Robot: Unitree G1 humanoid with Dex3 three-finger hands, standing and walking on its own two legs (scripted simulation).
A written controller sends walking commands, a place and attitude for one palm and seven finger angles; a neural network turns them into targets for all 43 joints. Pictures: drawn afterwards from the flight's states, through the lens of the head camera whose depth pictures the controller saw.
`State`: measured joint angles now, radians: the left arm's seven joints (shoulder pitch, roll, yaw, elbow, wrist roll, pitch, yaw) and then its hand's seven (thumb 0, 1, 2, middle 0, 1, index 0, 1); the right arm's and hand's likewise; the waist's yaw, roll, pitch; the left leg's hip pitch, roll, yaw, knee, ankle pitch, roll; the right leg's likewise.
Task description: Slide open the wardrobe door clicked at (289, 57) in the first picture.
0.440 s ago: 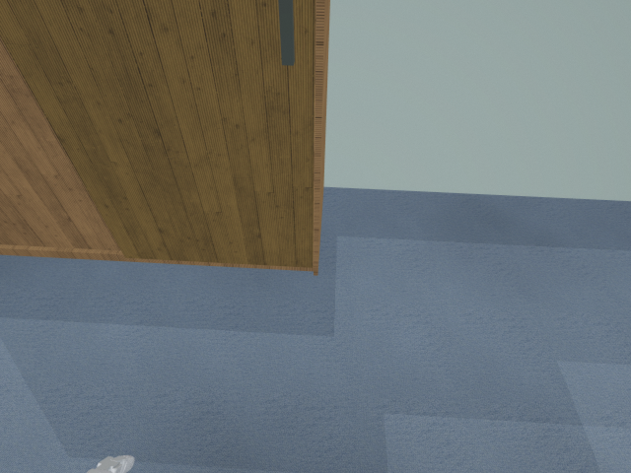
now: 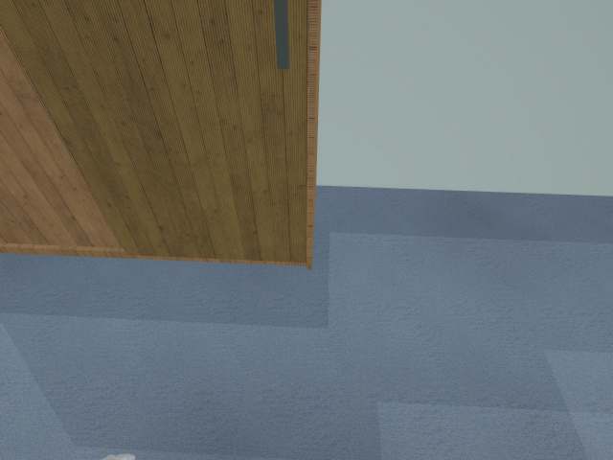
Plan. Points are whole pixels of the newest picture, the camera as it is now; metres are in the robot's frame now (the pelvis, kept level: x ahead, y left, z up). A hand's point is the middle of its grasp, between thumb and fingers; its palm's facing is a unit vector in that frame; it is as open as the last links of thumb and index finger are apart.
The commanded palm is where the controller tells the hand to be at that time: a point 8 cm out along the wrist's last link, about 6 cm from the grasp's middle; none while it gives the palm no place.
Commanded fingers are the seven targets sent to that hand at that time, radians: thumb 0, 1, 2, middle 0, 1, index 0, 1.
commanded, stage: stand and wait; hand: right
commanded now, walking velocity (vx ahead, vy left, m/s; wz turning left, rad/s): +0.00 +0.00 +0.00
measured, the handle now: (282, 18) +0.95 +0.10 +0.20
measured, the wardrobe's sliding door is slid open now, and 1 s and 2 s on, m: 0.00 0.00 0.00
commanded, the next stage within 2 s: look at it before walking up in 0.38 s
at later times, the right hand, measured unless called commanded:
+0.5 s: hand out of the picture +0.07 -0.24 -0.15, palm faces -0.03 +0.94 -0.33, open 7.4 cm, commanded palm none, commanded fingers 0.00 -0.90 -0.90 0.20 0.30 0.20 0.30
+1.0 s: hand out of the picture +0.07 -0.23 -0.15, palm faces -0.02 +0.94 -0.33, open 7.4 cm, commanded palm none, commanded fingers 0.00 -0.90 -0.90 0.20 0.30 0.20 0.30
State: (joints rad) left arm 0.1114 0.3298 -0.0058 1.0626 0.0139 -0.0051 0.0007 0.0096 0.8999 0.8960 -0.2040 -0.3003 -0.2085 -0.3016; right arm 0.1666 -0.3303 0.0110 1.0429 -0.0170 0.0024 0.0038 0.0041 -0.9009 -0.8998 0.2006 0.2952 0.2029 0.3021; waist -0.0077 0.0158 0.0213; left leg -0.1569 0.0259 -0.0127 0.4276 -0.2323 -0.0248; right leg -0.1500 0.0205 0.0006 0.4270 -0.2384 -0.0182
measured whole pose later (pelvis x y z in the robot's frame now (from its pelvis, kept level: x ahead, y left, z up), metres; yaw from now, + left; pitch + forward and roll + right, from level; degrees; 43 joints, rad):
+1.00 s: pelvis +0.00 +0.01 +0.00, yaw +0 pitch -2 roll +0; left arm 0.11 0.34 -0.01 1.11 0.01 -0.01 0.00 0.01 0.90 0.90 -0.20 -0.30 -0.21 -0.30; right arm 0.15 -0.34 0.01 1.08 -0.02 -0.01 0.00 0.00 -0.90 -0.90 0.20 0.30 0.20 0.30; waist 0.00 0.01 0.02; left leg -0.14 0.00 0.00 0.37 -0.20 0.00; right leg -0.12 0.00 0.01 0.36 -0.20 0.01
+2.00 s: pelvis -0.04 -0.02 -0.01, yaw +25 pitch +1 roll +0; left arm 0.17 0.21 0.03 0.90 0.01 0.01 0.04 0.01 0.90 0.90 -0.20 -0.30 -0.20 -0.30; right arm 0.24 -0.27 -0.09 0.91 -0.03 0.08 0.01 0.00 -0.90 -0.90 0.20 0.29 0.20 0.30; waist -0.03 0.06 0.02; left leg -0.47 -0.11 -0.15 0.73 -0.33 -0.03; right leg -0.23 -0.01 -0.03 0.53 -0.31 -0.02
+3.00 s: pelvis +0.16 +0.16 -0.01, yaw +53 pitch -3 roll +2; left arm 0.17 0.14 0.02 0.95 0.03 -0.07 0.01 0.00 0.90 0.90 -0.20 -0.30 -0.21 -0.30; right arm 0.36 -0.22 -0.07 1.09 -0.03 0.00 0.01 0.00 -0.91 -0.90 0.20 0.29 0.20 0.30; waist -0.02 0.05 0.04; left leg -0.35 0.02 0.02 1.13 -0.42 0.01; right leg -0.32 -0.09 -0.20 0.60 -0.24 -0.07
